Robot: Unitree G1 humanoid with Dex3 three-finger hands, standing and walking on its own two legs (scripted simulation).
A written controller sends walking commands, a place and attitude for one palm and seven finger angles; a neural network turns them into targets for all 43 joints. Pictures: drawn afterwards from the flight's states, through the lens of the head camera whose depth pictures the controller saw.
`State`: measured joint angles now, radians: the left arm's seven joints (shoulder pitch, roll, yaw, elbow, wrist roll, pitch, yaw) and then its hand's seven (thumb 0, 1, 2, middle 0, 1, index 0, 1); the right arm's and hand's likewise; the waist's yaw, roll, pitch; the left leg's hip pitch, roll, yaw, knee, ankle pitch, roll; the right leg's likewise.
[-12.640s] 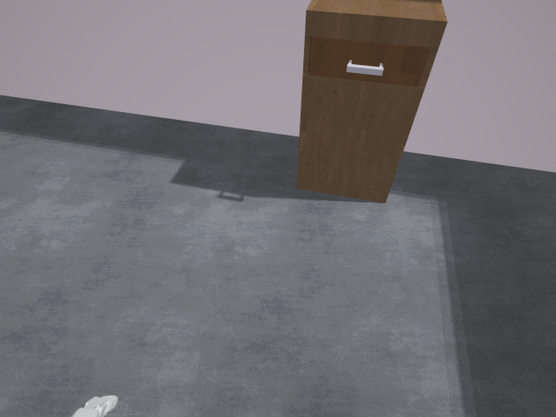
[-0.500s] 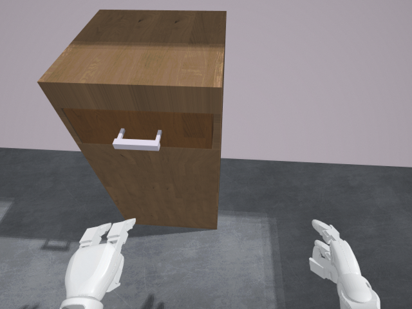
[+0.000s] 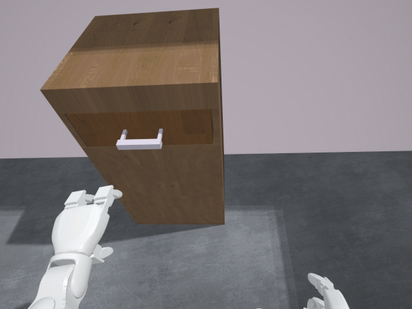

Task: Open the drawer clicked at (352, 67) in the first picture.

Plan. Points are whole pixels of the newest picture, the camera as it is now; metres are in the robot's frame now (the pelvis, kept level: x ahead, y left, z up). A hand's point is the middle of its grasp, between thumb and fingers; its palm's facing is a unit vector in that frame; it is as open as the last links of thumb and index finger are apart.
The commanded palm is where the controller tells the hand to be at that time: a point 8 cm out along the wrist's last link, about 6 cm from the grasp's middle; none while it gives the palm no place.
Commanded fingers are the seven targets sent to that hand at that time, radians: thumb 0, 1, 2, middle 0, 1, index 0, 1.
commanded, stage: raise the hand with hooked fingers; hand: left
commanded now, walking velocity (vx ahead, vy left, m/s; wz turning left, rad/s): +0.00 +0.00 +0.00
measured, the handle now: (141, 138) +0.56 +0.24 -0.05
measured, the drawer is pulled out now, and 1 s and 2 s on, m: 0.00 0.00 0.00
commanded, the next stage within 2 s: move the hooked fingers above the handle in 1.00 s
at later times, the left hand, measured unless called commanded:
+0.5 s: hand (75, 186) +0.31 +0.27 +0.09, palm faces +0.06 -0.05 -1.00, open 13.7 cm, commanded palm +0.29 +0.27 +0.14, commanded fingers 0.00 -0.50 0.30 -0.30 -1.20 -0.30 -1.20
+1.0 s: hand (84, 174) +0.33 +0.25 +0.10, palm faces +0.07 -0.06 -1.00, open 13.8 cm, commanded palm +0.31 +0.26 +0.15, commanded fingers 0.00 -0.50 0.30 -0.30 -1.20 -0.30 -1.20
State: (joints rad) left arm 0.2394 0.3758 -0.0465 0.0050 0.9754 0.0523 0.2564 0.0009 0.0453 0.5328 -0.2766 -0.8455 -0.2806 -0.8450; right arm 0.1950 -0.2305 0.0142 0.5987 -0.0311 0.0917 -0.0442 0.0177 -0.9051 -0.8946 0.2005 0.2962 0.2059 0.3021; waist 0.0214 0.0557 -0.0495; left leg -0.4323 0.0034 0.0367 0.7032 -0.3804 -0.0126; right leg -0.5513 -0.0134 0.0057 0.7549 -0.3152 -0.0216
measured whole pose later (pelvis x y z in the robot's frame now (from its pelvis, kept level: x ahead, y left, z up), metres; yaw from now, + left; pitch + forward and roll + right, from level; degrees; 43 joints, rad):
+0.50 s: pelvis +0.02 +0.03 +0.02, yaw +1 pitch +2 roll +1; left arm -0.06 0.42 -0.10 0.08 1.00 0.09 0.13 0.00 -0.46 0.32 -0.31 -1.17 -0.32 -1.17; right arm 0.09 -0.20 0.03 0.58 -0.02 0.10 -0.03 0.01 -0.91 -0.89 0.20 0.30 0.20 0.30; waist 0.08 0.07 -0.03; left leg -0.25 -0.03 0.02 0.55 -0.34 0.02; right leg -0.34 -0.04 -0.01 0.58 -0.27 0.01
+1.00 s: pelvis +0.03 +0.01 +0.02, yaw +2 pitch +4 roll +0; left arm -0.05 0.45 -0.03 0.05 0.97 -0.05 0.13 0.00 -0.49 0.30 -0.32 -1.20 -0.32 -1.20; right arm 0.16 -0.27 -0.04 0.64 -0.02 0.12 -0.02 0.02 -0.91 -0.90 0.20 0.30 0.20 0.30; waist 0.08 0.08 -0.02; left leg -0.24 -0.01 0.00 0.48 -0.31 0.00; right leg -0.34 -0.02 -0.03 0.52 -0.26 0.00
